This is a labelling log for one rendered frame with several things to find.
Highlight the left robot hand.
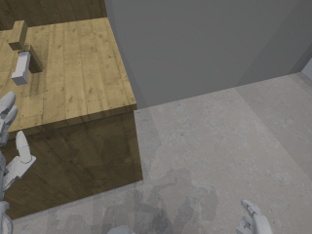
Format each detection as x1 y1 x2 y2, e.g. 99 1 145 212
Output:
0 92 36 202

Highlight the tap lever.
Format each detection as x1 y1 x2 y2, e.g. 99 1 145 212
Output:
11 51 31 86

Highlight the right robot hand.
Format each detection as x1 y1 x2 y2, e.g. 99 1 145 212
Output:
236 199 274 234

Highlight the robot left forearm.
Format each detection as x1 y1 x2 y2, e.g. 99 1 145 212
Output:
0 201 14 234

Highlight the counter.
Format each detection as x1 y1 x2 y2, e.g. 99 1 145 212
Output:
0 0 143 220

